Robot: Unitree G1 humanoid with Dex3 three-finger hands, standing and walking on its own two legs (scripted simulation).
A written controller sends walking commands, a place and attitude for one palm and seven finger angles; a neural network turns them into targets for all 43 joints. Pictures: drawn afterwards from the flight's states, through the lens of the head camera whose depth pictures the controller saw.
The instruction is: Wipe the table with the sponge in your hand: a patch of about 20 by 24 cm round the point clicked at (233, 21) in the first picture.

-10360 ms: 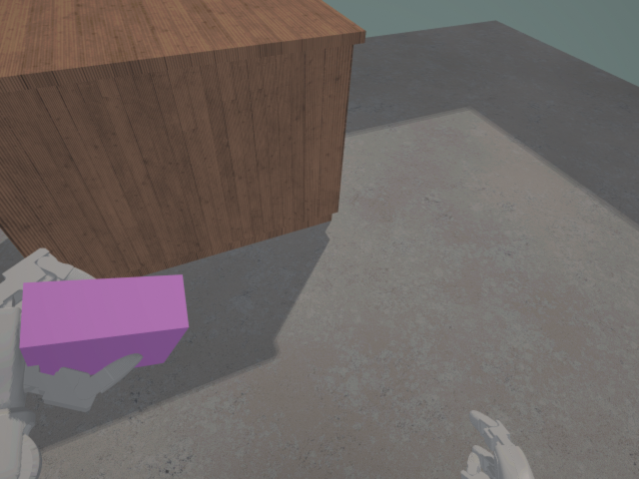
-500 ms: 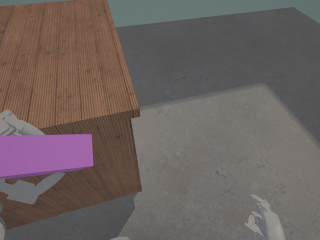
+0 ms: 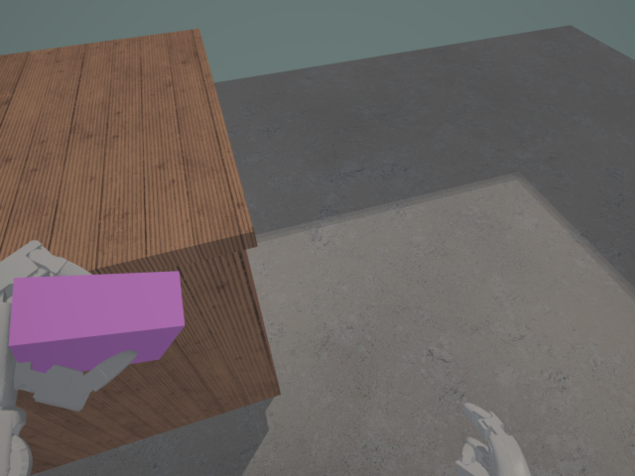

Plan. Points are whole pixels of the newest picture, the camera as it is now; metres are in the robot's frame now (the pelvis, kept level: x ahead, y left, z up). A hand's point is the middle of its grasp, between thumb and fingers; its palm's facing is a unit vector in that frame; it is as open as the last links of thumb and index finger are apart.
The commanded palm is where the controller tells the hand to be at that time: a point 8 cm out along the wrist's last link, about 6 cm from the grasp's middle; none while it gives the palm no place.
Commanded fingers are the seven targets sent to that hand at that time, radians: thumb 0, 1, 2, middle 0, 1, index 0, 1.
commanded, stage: come to a stop and stand still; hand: left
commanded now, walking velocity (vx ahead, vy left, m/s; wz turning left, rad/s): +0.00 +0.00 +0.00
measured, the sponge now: (124, 324) +0.23 +0.20 +0.15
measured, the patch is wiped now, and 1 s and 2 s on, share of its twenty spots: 0.00 0.00 0.00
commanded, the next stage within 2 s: look again from close up in 1.02 s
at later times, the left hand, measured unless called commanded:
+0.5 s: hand out of the picture +0.19 +0.29 +0.15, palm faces +0.33 -0.85 -0.41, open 9.6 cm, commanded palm +0.13 +0.32 +0.18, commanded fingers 0.00 0.10 1.30 -1.20 -1.60 -1.20 -1.60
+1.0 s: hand out of the picture +0.22 +0.31 +0.16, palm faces +0.36 -0.86 -0.37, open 9.6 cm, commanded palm +0.16 +0.35 +0.18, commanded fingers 0.00 0.10 1.30 -1.20 -1.60 -1.20 -1.60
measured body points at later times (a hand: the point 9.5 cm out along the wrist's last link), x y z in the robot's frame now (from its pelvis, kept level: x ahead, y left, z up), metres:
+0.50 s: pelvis -0.04 +0.05 +0.00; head -0.04 +0.07 +0.45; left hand +0.16 +0.34 +0.17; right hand +0.12 -0.17 -0.07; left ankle +0.00 +0.13 -0.74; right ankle +0.02 -0.05 -0.74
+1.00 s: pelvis +0.00 +0.07 +0.00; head +0.02 +0.10 +0.45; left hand +0.19 +0.36 +0.18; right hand +0.19 -0.15 -0.05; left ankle +0.00 +0.13 -0.74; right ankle +0.02 -0.05 -0.74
